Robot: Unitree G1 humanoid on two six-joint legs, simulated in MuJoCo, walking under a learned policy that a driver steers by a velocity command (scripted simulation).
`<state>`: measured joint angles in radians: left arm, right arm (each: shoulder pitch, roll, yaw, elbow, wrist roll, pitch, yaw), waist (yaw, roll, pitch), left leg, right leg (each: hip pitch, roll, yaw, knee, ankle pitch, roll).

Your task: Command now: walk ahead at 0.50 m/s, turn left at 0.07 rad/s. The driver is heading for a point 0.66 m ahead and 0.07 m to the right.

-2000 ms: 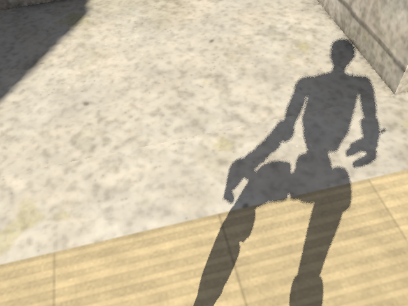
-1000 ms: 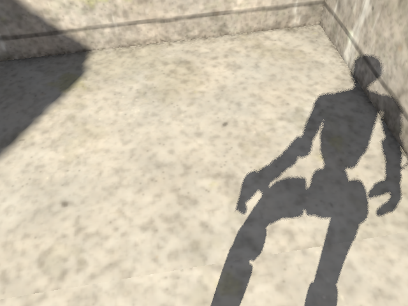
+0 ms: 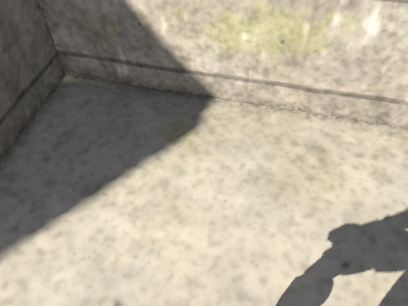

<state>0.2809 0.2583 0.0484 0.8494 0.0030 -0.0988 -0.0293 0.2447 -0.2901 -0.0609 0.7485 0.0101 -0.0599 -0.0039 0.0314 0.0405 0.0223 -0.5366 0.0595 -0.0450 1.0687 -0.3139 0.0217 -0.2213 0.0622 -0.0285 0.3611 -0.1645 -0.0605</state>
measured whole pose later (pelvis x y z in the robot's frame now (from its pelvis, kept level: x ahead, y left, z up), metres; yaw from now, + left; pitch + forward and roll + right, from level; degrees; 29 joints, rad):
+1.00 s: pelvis +0.53 -0.02 -0.01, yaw -15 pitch +2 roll +0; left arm 0.13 0.28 0.06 0.74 0.00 -0.04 -0.03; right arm 0.22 -0.30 -0.05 0.85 0.01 -0.07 -0.01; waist -0.01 0.01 0.07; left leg -0.42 0.05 -0.01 1.22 -0.49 -0.03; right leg -0.39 0.06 -0.04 0.50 -0.15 -0.08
